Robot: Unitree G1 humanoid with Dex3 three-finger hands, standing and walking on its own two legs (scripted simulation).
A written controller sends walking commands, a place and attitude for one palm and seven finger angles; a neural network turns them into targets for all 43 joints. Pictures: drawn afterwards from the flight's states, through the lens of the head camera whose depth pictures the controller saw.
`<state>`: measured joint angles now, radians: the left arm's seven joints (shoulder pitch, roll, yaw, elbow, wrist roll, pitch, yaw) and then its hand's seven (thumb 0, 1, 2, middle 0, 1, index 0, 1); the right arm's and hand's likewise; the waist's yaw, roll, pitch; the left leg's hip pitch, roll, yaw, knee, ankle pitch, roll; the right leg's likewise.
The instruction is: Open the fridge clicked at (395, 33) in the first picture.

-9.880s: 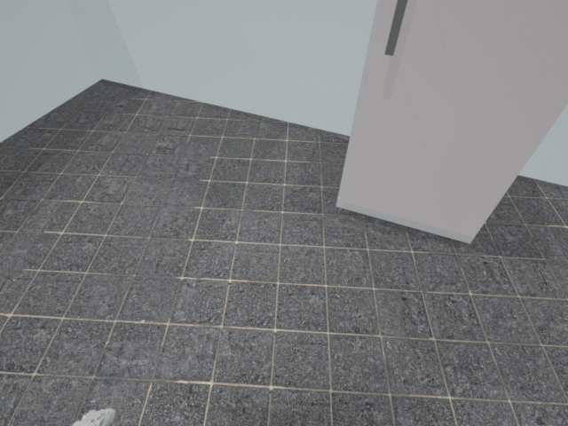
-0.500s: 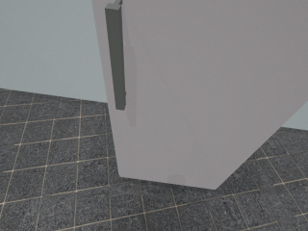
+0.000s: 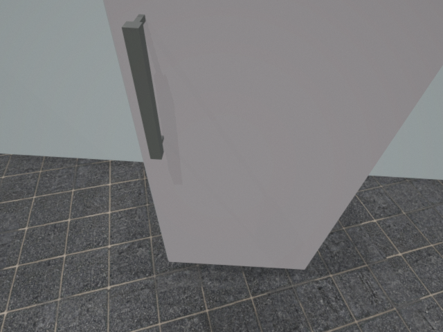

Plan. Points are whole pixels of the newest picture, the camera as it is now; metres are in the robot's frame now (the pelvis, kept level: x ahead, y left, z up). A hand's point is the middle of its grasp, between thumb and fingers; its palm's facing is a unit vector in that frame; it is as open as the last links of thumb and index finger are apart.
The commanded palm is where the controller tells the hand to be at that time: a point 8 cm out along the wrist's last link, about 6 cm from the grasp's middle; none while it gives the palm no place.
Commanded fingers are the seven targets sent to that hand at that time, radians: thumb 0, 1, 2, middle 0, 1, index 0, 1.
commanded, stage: come to a stop and stand still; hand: left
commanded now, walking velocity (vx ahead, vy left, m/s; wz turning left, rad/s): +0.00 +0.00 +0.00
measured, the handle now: (150, 96) +0.49 +0.18 +0.18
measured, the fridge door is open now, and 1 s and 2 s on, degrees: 0 0 0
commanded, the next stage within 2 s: look again from close up in 0.74 s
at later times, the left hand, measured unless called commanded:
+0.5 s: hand out of the picture +0.04 +0.20 -0.18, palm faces +0.01 -0.98 -0.22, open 7.4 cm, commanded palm none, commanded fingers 0.00 0.90 0.90 -0.20 -0.30 -0.20 -0.30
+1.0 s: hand out of the picture +0.04 +0.21 -0.18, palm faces -0.03 -0.98 -0.20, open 7.4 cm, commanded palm none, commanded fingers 0.00 0.90 0.90 -0.20 -0.30 -0.20 -0.30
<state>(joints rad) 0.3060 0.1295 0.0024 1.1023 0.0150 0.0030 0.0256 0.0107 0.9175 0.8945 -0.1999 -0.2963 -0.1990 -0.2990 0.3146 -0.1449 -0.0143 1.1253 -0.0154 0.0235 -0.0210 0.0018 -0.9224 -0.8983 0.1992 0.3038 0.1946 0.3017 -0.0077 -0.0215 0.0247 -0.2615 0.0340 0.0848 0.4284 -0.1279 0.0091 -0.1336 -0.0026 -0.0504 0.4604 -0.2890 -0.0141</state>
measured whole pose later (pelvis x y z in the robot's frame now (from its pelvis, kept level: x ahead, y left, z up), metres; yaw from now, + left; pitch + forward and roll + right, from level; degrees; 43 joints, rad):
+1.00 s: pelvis +0.03 +0.03 +0.00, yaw -2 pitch -1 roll +0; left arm 0.30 0.20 -0.01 1.08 0.02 -0.01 0.03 0.00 0.91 0.89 -0.20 -0.30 -0.20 -0.30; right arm 0.21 -0.19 0.00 1.07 -0.01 -0.02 -0.01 0.01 -0.91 -0.90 0.20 0.30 0.20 0.30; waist 0.01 -0.02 0.02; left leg -0.25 0.00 0.12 0.48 -0.21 0.05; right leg -0.12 -0.03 0.00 0.46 -0.32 0.03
